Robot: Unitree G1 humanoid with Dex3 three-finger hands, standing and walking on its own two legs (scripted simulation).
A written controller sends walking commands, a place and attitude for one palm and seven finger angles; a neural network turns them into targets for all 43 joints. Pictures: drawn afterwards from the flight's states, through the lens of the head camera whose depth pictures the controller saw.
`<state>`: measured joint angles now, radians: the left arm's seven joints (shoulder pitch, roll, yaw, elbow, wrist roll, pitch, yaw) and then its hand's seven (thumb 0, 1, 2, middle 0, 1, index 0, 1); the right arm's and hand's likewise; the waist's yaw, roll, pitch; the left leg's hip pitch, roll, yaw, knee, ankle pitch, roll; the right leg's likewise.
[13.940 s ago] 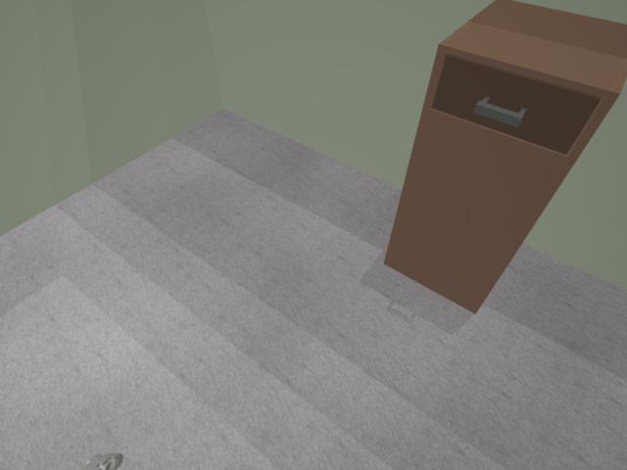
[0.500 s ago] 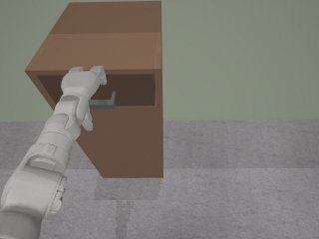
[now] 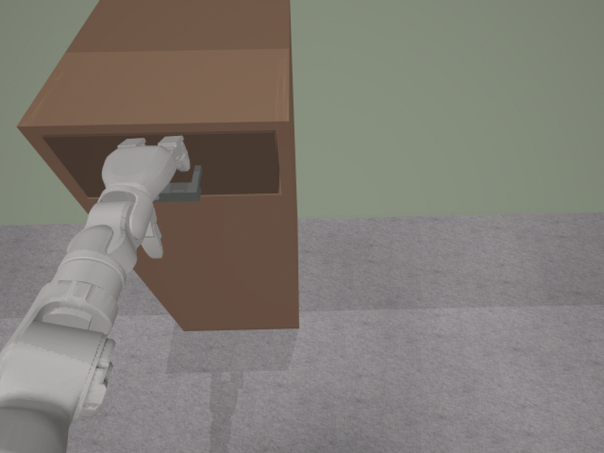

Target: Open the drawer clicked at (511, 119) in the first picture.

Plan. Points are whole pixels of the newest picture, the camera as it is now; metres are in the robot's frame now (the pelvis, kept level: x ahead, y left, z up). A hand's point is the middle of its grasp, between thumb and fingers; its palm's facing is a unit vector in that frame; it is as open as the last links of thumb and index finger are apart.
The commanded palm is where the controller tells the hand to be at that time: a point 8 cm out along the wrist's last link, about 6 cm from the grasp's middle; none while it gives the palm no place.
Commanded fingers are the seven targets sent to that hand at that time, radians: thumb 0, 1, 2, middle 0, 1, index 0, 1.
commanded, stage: lower the fingers behind the handle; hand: left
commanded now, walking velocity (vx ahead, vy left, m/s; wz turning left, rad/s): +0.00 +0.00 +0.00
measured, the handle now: (168, 182) +0.52 +0.20 +0.03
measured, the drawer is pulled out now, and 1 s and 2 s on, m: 0.00 0.00 0.00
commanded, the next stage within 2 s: lift the fingers back up to retry in 1.18 s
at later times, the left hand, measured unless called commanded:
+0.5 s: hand (154, 197) +0.47 +0.21 +0.05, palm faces -0.02 -0.03 -1.00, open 13.7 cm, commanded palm +0.46 +0.20 +0.08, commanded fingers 0.00 -0.50 0.30 -0.30 -1.20 -0.30 -1.20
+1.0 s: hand (156, 201) +0.47 +0.21 +0.04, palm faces -0.02 +0.00 -1.00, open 13.8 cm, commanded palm +0.46 +0.20 +0.06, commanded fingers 0.00 -0.50 0.30 -0.30 -1.20 -0.30 -1.20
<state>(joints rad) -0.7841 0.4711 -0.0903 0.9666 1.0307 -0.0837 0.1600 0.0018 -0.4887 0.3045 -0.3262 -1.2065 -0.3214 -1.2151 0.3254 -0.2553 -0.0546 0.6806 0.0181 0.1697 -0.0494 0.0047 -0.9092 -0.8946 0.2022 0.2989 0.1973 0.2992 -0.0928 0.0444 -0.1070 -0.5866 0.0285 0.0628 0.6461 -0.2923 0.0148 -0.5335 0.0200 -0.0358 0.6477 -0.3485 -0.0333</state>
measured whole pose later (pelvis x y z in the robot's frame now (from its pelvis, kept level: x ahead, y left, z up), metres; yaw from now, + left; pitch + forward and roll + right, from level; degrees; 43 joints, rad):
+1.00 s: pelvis -0.03 +0.02 -0.03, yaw +0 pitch +18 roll -2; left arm -0.94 0.45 -0.15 1.10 1.07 0.02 0.27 0.00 -0.49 0.30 -0.27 -1.29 -0.32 -1.24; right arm 0.38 -0.25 -0.04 0.68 0.01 0.15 -0.04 0.00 -0.91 -0.89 0.20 0.30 0.20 0.30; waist -0.12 0.04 -0.14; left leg -0.82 0.03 0.06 0.84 -0.33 0.04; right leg -0.75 0.01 -0.04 0.82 -0.37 -0.01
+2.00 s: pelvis +0.01 +0.02 +0.00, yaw +0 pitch +14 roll -1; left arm -0.80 0.43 -0.13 0.91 1.01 -0.01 0.19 0.00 -0.49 0.30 -0.37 -1.21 -0.42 -1.22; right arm 0.33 -0.25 -0.06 0.71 0.02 0.14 -0.04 0.01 -0.91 -0.89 0.20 0.30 0.20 0.30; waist -0.08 0.06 -0.11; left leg -0.59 0.01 0.06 0.67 -0.32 0.04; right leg -0.52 0.01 -0.03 0.64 -0.36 -0.01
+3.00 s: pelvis +0.00 +0.01 +0.00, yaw +0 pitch +13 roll +0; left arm -0.82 0.47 -0.09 0.94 1.01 -0.07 0.16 0.00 -0.49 0.30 -0.34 -1.22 -0.37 -1.21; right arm 0.32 -0.26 -0.05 0.70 0.03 0.16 -0.05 0.00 -0.91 -0.89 0.20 0.30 0.20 0.30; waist -0.09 0.05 -0.11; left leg -0.57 0.02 0.06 0.64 -0.30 0.02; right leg -0.51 0.01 -0.03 0.63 -0.35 -0.02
